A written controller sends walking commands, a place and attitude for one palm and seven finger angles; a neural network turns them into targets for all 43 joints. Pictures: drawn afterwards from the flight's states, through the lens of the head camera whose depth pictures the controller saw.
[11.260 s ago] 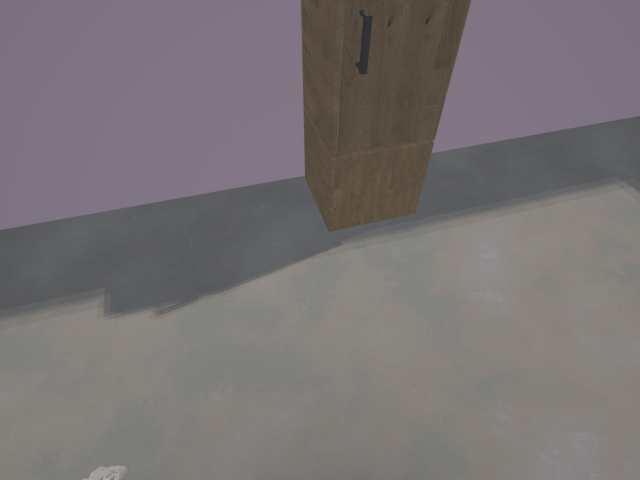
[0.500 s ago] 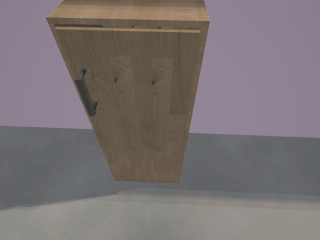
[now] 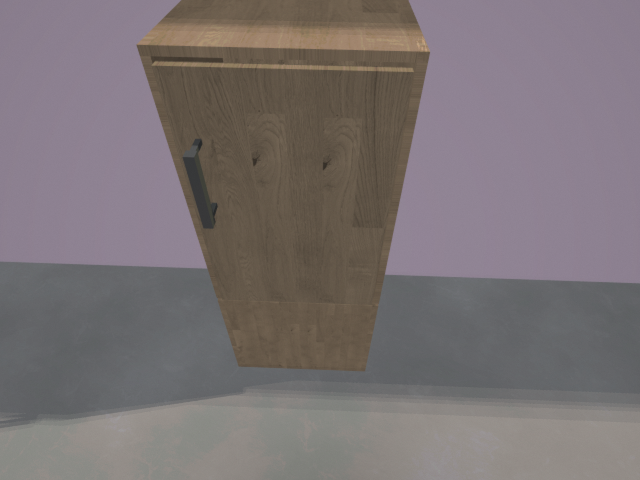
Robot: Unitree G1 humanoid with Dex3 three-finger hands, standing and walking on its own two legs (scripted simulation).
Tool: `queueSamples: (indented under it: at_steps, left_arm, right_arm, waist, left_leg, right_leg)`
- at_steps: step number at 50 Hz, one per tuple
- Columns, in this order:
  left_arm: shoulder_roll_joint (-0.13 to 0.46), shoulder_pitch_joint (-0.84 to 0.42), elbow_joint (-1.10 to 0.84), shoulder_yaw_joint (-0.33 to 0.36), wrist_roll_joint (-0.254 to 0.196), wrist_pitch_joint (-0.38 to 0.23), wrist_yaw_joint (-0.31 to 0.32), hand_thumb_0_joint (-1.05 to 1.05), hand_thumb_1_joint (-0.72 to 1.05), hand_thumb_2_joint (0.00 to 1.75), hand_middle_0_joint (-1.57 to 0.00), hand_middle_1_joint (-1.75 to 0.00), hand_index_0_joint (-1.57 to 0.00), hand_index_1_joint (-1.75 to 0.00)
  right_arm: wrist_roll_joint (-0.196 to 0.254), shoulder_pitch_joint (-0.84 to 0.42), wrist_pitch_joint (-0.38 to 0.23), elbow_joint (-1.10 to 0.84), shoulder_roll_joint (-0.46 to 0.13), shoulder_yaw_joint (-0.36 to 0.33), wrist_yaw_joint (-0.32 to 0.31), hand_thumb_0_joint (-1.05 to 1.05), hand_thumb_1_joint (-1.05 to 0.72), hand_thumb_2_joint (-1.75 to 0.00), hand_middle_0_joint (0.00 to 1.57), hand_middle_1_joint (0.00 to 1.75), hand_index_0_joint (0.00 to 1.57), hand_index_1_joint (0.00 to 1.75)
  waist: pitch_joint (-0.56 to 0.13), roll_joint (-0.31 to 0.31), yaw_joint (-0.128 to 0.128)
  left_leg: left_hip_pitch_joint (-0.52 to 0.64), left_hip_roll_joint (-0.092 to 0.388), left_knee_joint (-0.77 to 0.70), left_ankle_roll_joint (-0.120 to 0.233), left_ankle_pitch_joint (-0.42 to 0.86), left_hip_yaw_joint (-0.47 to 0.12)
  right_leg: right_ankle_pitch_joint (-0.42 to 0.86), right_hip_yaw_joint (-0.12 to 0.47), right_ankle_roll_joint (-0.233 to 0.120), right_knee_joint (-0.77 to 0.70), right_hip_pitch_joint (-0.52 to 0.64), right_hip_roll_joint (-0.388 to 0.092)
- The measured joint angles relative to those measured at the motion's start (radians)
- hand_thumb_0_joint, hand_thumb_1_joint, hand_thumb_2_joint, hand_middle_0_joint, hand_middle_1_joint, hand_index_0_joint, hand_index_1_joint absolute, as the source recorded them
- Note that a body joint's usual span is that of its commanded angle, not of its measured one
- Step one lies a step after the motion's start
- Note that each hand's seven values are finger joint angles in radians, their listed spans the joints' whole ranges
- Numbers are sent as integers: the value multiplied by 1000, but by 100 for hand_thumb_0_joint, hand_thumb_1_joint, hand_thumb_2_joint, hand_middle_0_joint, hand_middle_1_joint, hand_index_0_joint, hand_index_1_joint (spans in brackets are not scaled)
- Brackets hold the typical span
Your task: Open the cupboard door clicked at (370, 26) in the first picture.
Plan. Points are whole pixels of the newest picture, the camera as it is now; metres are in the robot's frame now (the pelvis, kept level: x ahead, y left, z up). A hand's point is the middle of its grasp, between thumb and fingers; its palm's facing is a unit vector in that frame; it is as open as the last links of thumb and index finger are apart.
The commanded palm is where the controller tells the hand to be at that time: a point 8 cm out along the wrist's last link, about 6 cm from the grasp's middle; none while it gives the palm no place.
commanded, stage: come to a stop and stand still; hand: left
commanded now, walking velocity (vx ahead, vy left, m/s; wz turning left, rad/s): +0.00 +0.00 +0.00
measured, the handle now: (203, 185) +0.58 +0.24 +0.05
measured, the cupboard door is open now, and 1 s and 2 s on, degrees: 0 0 0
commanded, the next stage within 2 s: look again from close up in 0.18 s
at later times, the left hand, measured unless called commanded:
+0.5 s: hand out of the picture -0.02 +0.15 -0.18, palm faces +0.03 -0.99 -0.13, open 7.4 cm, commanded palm none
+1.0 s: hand out of the picture +0.08 +0.19 -0.12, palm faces +0.20 -0.94 -0.27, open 7.3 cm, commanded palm +0.12 +0.21 -0.06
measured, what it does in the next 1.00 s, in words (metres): stands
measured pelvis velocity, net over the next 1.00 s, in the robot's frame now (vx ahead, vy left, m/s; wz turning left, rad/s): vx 0.01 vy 0.00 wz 0.01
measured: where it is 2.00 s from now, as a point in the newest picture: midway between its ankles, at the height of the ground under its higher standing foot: outside the picture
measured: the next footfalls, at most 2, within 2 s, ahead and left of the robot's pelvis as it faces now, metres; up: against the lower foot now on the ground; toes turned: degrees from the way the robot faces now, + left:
none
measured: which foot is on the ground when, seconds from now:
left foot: down 0.00-1.00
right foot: down 0.00-1.00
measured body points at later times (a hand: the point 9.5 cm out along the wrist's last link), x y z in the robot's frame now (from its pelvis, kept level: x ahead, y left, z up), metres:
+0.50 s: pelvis +0.00 +0.01 +0.00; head +0.01 +0.01 +0.45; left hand -0.02 +0.20 -0.16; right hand -0.02 -0.19 -0.16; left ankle -0.01 +0.09 -0.74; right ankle +0.03 -0.11 -0.74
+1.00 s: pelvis +0.01 +0.00 -0.01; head +0.02 -0.01 +0.44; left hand +0.07 +0.24 -0.10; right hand +0.03 -0.23 -0.15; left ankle -0.01 +0.09 -0.74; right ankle +0.03 -0.11 -0.74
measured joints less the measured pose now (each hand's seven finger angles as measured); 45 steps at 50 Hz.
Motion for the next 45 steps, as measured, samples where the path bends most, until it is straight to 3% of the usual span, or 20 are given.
queueSamples:
  at_steps: [21,45]
  left_arm:
    - [-33,12,13,2,-1,-4,5,0,91,90,-20,-30,-19,-30]
    - [-19,0,8,5,3,-10,14,1,92,90,-20,-30,-19,-30]
  right_arm:
    - [5,6,-13,46,31,2,-7,1,-91,-89,20,30,20,30]
    - [9,-34,-14,48,22,-1,-8,1,-91,-89,20,30,20,30]
  waist:
    - [20,-13,1]
    - [25,-6,7]
  left_leg:
    - [-1,-8,-6,9,0,8]
    - [10,6,-8,-2,-13,5]
  right_leg:
    - [-1,9,9,2,-6,-7]
    - [-9,6,4,-13,10,8]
